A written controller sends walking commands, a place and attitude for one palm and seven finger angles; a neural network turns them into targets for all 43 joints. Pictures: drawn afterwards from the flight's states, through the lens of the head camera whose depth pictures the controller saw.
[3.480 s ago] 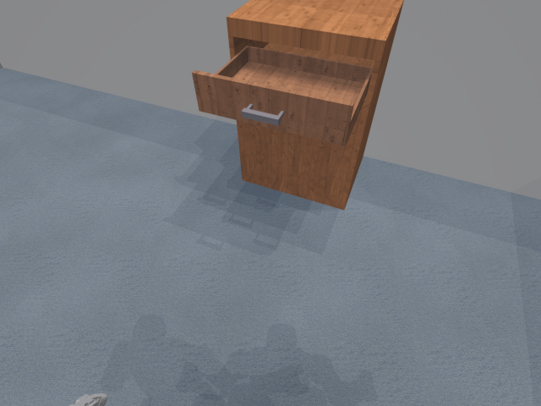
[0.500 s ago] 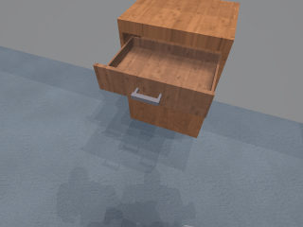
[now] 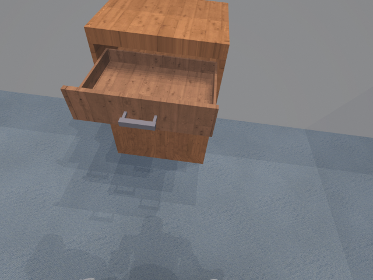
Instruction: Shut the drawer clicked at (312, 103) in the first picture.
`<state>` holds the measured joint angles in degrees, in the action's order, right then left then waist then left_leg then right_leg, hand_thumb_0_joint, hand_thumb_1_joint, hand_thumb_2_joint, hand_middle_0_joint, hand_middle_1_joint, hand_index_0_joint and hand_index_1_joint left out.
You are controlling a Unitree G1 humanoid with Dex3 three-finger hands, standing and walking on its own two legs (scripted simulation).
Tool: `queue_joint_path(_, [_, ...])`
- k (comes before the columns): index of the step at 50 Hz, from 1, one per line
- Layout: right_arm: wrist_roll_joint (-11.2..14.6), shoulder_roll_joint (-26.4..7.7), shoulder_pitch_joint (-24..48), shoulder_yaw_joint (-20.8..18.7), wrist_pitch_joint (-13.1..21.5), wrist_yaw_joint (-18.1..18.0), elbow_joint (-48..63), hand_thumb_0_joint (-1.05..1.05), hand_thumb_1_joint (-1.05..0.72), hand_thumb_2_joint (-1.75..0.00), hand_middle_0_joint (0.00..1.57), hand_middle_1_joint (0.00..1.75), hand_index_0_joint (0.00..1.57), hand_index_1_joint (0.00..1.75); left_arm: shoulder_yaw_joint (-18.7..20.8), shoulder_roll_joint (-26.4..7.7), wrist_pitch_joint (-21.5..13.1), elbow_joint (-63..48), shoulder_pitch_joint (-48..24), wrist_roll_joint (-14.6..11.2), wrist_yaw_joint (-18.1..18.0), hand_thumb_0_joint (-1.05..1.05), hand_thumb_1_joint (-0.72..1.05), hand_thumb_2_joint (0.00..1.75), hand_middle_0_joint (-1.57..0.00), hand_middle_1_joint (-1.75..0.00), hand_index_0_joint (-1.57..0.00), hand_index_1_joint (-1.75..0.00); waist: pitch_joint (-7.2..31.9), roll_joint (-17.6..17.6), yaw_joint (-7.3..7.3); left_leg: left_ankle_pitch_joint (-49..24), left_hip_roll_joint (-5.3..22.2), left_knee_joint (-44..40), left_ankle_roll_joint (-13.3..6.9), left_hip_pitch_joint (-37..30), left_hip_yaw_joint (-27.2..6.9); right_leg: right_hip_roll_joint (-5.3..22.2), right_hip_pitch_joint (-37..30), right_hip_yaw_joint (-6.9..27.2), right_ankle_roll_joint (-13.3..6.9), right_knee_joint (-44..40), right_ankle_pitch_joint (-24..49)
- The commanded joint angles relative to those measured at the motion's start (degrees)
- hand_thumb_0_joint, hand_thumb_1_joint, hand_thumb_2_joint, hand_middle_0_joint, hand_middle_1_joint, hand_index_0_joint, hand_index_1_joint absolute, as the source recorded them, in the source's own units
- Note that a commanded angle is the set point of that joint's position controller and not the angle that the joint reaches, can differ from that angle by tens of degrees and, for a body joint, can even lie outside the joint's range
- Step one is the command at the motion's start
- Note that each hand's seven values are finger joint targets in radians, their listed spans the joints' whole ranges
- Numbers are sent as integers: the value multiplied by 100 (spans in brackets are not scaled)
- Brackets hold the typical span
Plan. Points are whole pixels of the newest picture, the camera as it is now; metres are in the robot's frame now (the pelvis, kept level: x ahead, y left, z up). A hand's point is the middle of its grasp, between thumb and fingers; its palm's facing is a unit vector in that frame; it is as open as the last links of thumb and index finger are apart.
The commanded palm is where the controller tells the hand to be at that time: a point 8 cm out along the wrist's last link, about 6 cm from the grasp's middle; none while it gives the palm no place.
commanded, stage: take the last steps up to it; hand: left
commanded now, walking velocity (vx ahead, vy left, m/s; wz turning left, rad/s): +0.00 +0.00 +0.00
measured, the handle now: (138, 120) +0.61 +0.19 -0.08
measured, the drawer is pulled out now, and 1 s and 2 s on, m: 0.30 0.30 0.30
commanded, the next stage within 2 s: come to a stop and stand still in 1.12 s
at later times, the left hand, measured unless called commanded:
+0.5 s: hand out of the picture +0.06 +0.16 -0.16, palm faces +0.00 -0.98 -0.21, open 7.3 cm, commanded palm none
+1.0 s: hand (111, 238) +0.24 +0.20 -0.16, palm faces -0.02 -0.98 -0.18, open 7.4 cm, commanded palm none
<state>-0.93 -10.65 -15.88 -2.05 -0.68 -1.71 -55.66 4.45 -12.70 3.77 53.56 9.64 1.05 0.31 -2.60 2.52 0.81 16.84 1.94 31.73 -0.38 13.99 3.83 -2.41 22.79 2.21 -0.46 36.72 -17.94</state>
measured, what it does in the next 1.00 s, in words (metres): walks ahead: right foot, then left foot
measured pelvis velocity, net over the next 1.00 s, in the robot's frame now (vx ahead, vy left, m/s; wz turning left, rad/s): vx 0.18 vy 0.02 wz -0.09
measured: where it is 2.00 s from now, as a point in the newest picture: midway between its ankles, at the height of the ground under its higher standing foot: (178, 277)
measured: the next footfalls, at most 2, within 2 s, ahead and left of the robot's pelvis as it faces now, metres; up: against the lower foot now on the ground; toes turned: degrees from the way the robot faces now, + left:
right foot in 0.34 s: +0.02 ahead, -0.14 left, +0.00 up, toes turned -9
left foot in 0.72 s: +0.24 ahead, +0.12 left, +0.00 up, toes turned +5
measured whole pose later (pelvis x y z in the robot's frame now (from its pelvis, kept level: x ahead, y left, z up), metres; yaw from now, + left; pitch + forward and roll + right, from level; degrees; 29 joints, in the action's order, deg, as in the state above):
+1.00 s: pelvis +0.18 +0.02 +0.01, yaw -5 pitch -2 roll +1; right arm -1.1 -8.6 -15.0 -2.5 3.6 -0.8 -60.6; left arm 4.2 -10.2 -0.5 59.1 12.6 1.8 0.5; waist -2.9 2.4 -0.7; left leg 11.4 0.7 22.2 -2.4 9.2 10.5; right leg 6.4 28.0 -4.7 -0.1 51.1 -16.9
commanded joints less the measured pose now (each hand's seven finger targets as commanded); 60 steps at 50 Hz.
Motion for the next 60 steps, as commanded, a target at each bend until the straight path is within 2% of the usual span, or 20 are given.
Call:
queue_joint_path(1, [-70, -877, 248, -128, 147, -142, 406, 0, -90, -90, 20, 30, 20, 30, 167, -546, -102, -355, 1, 34, 17, 0, 90, 90, -20, -30, -20, -30, -57, -1049, -197, -889, 1698, -1909, -862, 282, -1614, 174, 595, 122, 134, 2530, -694])
queue_joint_path(3, [-87, -823, 139, -115, 198, -122, 303, 0, -90, -90, 20, 30, 20, 30, 83, -361, -123, -208, 136, 24, 41, 0, 90, 90, -20, -30, -20, -30, 178, -998, -156, -1100, 1366, -1772, -748, -355, -953, 243, 670, -98, 197, 2397, -518])
queue_joint_path(8, [-104, -855, -822, -202, 261, -62, -222, 0, -90, -90, 20, 30, 20, 30, -74, -116, -251, -234, -447, 36, 107, 0, 90, 90, -20, -30, -20, -30, -19, -1124, 322, -306, 1514, -1943, -865, -908, -1079, 406, 472, -527, 125, 911, -824])
queue_joint_path(14, [-57, -750, -824, -226, 259, 1, -515, 0, -90, -90, 20, 30, 20, 30, -79, 17, -439, 256, 320, 5, 80, 0, 90, 90, -20, -30, -20, -30, 134, -958, -15, 116, 1197, -1251, -543, -338, -787, 258, -1319, -861, -60, -1287, 29])
queue_joint_path(15, [-16, -583, -726, -195, 283, 28, -501, 0, -90, -90, 20, 30, 20, 30, -34, -148, -486, 444, 736, 10, 31, 0, 90, 90, -20, -30, -20, -30, 180, -544, -213, 369, 991, -733, -344, 406, -505, 589, -2254, -493, -184, -1675, 128])
queue_joint_path(17, [-13, -289, 101, -97, 291, 123, -95, 0, -90, -90, 20, 30, 20, 30, 128, -1038, -520, 712, 1719, 11, -68, 0, 90, 90, -20, -30, -20, -30, -231, 1168, -721, 1773, 178, 1549, 125, 2562, 395, 2604, -2938, 2074, -1090, -2818, -985])
queue_joint_path(19, [-69, -434, 349, -197, 246, 157, -104, 0, -90, -90, 20, 30, 20, 30, 106, -706, -605, 751, 1494, -7, -129, 0, 90, 90, -20, -30, -20, -30, -628, 940, -514, 1013, 494, 2504, 70, 2750, -196, 2463, -2278, 1927, -1205, -2949, -1066])
queue_joint_path(24, [-63, -175, -29, -232, 182, 275, -317, 0, -90, -90, 20, 30, 20, 30, -32, -346, -745, 623, 1043, 24, -131, 0, 90, 90, -20, -30, -20, -30, -656, 469, -65, -128, 568, 2367, 240, 2047, 44, 1890, -1508, 297, -861, -2851, 508])
queue_joint_path(31, [-12, -156, 670, -192, 280, 370, 29, 0, -90, -90, 20, 30, 20, 30, -15, -600, -749, 925, 1415, 66, -128, 0, 90, 90, -20, -30, -20, -30, -539, 677, -224, -149, 336, 816, 94, 1239, 290, 1889, -1594, 150, -790, -2468, 1074])
queue_joint_path(34, [-51, -367, -188, -212, 383, 275, -239, 0, -90, -90, 20, 30, 20, 30, 16, -562, -699, 945, 1279, 22, -110, 0, 90, 90, -20, -30, -20, -30, -188, 235, 237, -521, -4, -202, 2, -430, 536, 1449, -1197, -278, -557, -1193, 1623])
queue_joint_path(35, [-96, -756, -929, -297, 425, 192, -449, 0, -90, -90, 20, 30, 20, 30, -23, -336, -680, 937, 1400, -1, -83, 0, 90, 90, -20, -30, -20, -30, 302, -532, 479, -459, 423, -490, -140, -1596, 0, 1110, -658, -536, -373, 116, 1382])
queue_joint_path(36, [-141, -1477, -1551, -457, 446, 118, -543, 0, -90, -90, 20, 30, 20, 30, -72, 34, -635, 777, 1557, -43, -50, 0, 90, 90, -20, -30, -20, -30, 732, -2073, 606, -227, 1985, -1156, -638, -2328, -2132, 360, 545, -1067, -56, 1899, -964])
queue_joint_path(37, [-95, -1552, -1704, -417, 379, 97, -541, 0, -90, -90, 20, 30, 20, 30, -62, -80, -671, 565, 1264, -11, -59, 0, 90, 90, -20, -30, -20, -30, 789, -1856, 648, 197, 2470, -1759, -1067, -2132, -2986, 279, 1007, -524, -174, 2950, -1720])
queue_joint_path(39, [-52, -1028, -796, -313, 411, 55, -344, 0, -90, -90, 20, 30, 20, 30, -55, -27, -671, 517, 751, 7, -34, 0, 90, 90, -20, -30, -20, -30, 168, -1264, 432, 978, 2248, -2049, -1093, -1036, -2389, 798, 1415, -223, -220, 3720, -854])
queue_joint_path(43, [-27, -476, -125, -130, 536, 24, -271, 0, -90, -90, 20, 30, 20, 30, -81, 202, -502, 675, 1142, 45, 30, 0, 90, 90, -20, -30, -20, -30, -27, -851, -150, -692, 1572, -2153, -809, -21, -758, 1010, 602, -355, -39, 2728, -55])
queue_joint_path(52, [-67, -646, -225, -249, 411, 78, -359, 0, -90, -90, 20, 30, 20, 30, -54, 134, -458, 177, 321, 67, 38, 0, 90, 90, -20, -30, -20, -30, -293, -802, -90, -45, 1496, -2125, -988, 65, -586, 813, -98, -661, 23, 431, 247])
queue_joint_path(55, [-58, -585, -226, -225, 339, 88, -419, 0, -90, -90, 20, 30, 20, 30, -32, 29, -530, 335, 776, 84, 16, 0, 90, 90, -20, -30, -20, -30, -72, -369, -317, 170, 1118, -1240, -669, 235, -277, 507, -1259, -923, 25, -646, 581])
queue_joint_path(56, [-24, -417, -246, -191, 352, 103, -446, 0, -90, -90, 20, 30, 20, 30, 2, -169, -581, 421, 1060, 97, -23, 0, 90, 90, -20, -30, -20, -30, -80, -19, -446, 297, 802, -595, -442, 644, -21, 705, -1798, -565, -58, -1076, 567])
queue_joint_path(58, [7, -115, -238, -84, 351, 144, -188, 0, -90, -90, 20, 30, 20, 30, 134, -1019, -652, 540, 1826, 44, -86, 0, 90, 90, -20, -30, -20, -30, 296, 1399, -632, 1866, -48, 1863, -12, 2048, 445, 2687, -2721, 2141, -1038, -2302, 688])
queue_joint_path(60, [-22, -318, -95, -163, 316, 128, -283, 0, -90, -90, 20, 30, 20, 30, 93, -730, -715, 517, 1344, 1, -131, 0, 90, 90, -20, -30, -20, -30, 222, 1060, -431, 1220, 230, 3026, -34, 2067, -204, 2546, -2194, 1914, -1221, -2469, 905])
